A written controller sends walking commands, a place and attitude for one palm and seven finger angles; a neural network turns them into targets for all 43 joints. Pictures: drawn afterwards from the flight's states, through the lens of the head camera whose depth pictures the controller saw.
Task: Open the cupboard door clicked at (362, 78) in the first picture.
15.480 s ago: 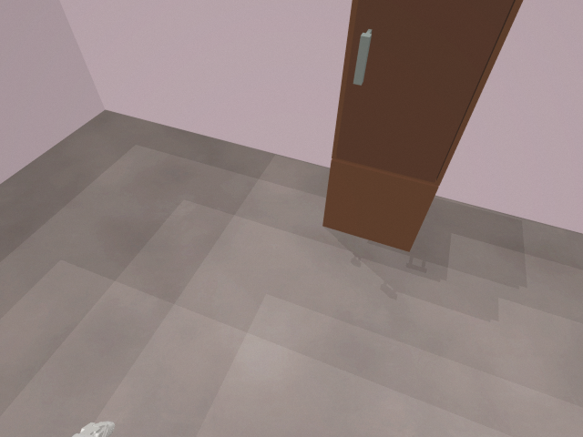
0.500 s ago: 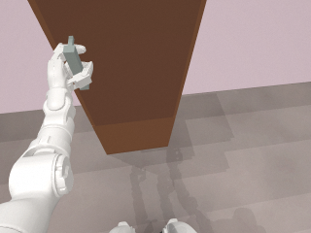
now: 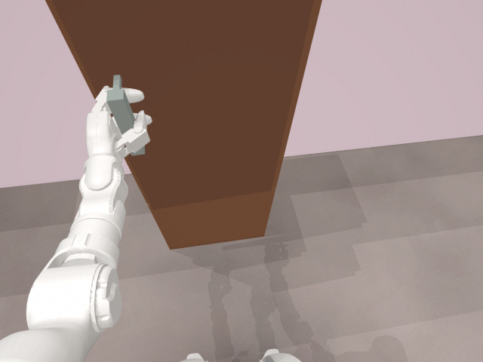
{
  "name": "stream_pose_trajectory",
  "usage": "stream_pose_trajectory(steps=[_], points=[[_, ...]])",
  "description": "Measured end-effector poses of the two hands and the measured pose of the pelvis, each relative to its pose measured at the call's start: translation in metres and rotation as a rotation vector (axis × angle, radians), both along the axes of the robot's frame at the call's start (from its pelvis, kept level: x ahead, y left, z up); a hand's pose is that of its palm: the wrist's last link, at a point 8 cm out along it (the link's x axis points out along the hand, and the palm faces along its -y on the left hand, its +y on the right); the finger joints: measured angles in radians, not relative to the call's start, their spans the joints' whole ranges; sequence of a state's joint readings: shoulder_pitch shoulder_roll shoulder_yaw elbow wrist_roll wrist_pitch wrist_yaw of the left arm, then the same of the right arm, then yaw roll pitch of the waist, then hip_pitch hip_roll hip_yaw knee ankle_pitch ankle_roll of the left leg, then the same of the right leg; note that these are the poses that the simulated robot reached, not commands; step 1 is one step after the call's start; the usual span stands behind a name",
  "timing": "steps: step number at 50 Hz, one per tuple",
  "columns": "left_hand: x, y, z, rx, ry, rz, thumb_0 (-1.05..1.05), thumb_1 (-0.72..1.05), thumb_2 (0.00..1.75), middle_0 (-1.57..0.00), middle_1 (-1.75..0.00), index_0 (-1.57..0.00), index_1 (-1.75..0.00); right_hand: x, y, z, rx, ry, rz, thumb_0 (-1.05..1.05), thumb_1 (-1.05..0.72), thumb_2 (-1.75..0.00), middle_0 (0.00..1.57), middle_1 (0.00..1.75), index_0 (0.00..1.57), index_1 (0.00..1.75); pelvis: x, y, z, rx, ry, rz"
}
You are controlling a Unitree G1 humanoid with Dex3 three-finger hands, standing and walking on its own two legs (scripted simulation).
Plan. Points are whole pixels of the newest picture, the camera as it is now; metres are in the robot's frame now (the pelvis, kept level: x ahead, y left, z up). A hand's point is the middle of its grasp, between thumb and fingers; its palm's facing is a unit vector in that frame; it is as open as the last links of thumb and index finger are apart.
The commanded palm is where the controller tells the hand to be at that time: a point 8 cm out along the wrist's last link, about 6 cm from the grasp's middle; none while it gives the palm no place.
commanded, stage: pull the door open along its arc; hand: left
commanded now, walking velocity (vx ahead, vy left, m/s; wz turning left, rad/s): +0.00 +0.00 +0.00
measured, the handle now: (128, 116) +0.52 +0.17 +0.09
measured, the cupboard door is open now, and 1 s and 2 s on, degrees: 3 43 41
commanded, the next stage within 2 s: open thumb and fingers to let go in 0.88 s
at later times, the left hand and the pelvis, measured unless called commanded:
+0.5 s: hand (184, 190) +0.36 +0.07 +0.10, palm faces +0.45 -0.89 +0.02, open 6.0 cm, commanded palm +0.29 +0.10 +0.09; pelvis +0.00 -0.01 +0.00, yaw +3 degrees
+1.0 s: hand (230, 227) +0.29 +0.00 +0.10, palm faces +0.33 -0.94 -0.05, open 6.3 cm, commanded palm +0.25 +0.05 +0.09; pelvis +0.01 -0.06 +0.01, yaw +5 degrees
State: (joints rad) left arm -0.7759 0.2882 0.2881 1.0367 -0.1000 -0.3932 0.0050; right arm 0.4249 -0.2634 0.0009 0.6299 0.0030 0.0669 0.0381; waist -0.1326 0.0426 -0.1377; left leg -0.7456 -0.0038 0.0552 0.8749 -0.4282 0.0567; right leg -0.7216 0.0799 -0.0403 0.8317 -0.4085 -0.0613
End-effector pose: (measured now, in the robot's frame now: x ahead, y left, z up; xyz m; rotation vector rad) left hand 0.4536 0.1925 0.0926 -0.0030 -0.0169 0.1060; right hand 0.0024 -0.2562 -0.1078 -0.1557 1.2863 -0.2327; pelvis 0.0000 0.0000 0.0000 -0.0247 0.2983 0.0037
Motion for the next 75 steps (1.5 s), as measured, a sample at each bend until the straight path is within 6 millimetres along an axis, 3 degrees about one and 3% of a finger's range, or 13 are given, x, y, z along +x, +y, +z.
stream_pose_trajectory(steps=[5, 11, 17, 22, 28, 34, 45, 58, 64, 75], points=[[-0.023, -0.006, -0.001, -0.006, -0.016, -0.010, 0.01, 0.70, 0.75, -0.38, -1.35, -0.37, -1.35, 0.017, 0.003, 0.003, 0.025, -0.055, -0.001, 0.01, -0.91, -0.90, 0.20, 0.30, 0.20, 0.30, 0.005, 0.000, 0.004, 0.005, -0.025, -0.012], [-0.066, -0.022, -0.001, -0.024, -0.031, -0.033, 0.01, 0.68, 0.71, -0.36, -1.35, -0.36, -1.35, 0.058, 0.008, 0.009, 0.049, -0.180, 0.035, 0.01, -0.91, -0.90, 0.20, 0.30, 0.20, 0.30, 0.010, 0.000, 0.010, 0.010, -0.064, -0.016], [-0.108, -0.052, -0.001, -0.095, -0.024, 0.171, 0.02, 0.65, 0.71, -0.34, -1.35, -0.37, -1.35, 0.116, 0.018, 0.016, 0.066, -0.320, 0.148, 0.01, -0.91, -0.90, 0.20, 0.30, 0.20, 0.30, 0.008, -0.003, 0.009, 0.017, -0.094, -0.002], [-0.132, -0.077, 0.002, -0.079, 0.008, 0.322, 0.01, 0.66, 0.74, -0.32, -1.35, -0.38, -1.35, 0.160, 0.029, 0.021, 0.081, -0.411, 0.237, 0.01, -0.91, -0.90, 0.20, 0.30, 0.19, 0.30, 0.004, -0.008, 0.006, 0.022, -0.110, 0.027], [-0.146, -0.093, 0.005, -0.001, 0.036, 0.367, 0.00, 0.67, 0.75, -0.34, -1.35, -0.35, -1.34, 0.189, 0.040, 0.027, 0.113, -0.478, 0.287, 0.01, -0.91, -0.90, 0.20, 0.30, 0.20, 0.30, -0.001, -0.020, 0.004, 0.031, -0.129, 0.053], [-0.167, -0.110, 0.007, 0.008, 0.056, 0.318, 0.00, 0.66, 0.71, -0.32, -1.32, -0.34, -1.35, 0.190, 0.037, 0.030, 0.147, -0.487, 0.290, 0.01, -0.91, -0.90, 0.20, 0.30, 0.20, 0.30, 0.001, -0.032, 0.008, 0.041, -0.157, 0.064], [-0.196, -0.142, 0.011, 0.033, 0.101, 0.202, 0.00, 0.64, 0.68, -0.29, -1.29, -0.35, -1.34, 0.179, 0.008, 0.027, 0.163, -0.476, 0.256, 0.01, -0.91, -0.90, 0.20, 0.30, 0.20, 0.30, 0.008, -0.053, 0.013, 0.057, -0.194, 0.070], [-0.186, -0.141, 0.007, 0.030, 0.080, 0.332, 0.00, 0.56, 0.75, -0.35, -1.31, -0.38, -1.33, 0.190, -0.019, 0.022, 0.115, -0.478, 0.260, 0.01, -0.91, -0.90, 0.20, 0.30, 0.19, 0.30, 0.004, -0.071, 0.011, 0.076, -0.165, 0.057], [-0.196, -0.137, 0.005, 0.034, 0.071, 0.355, 0.00, 0.35, 0.66, -0.35, -1.29, -0.37, -1.30, 0.190, -0.021, 0.021, 0.126, -0.486, 0.251, 0.01, -0.91, -0.90, 0.20, 0.30, 0.19, 0.30, 0.006, -0.075, 0.010, 0.084, -0.162, 0.057], [-0.197, -0.142, 0.004, 0.034, 0.050, 0.344, 0.00, -0.27, 0.40, -0.30, -1.20, -0.31, -1.21, 0.182, -0.023, 0.014, 0.124, -0.478, 0.254, 0.01, -0.91, -0.90, 0.20, 0.30, 0.20, 0.30, 0.002, -0.077, 0.007, 0.085, -0.163, 0.067]])
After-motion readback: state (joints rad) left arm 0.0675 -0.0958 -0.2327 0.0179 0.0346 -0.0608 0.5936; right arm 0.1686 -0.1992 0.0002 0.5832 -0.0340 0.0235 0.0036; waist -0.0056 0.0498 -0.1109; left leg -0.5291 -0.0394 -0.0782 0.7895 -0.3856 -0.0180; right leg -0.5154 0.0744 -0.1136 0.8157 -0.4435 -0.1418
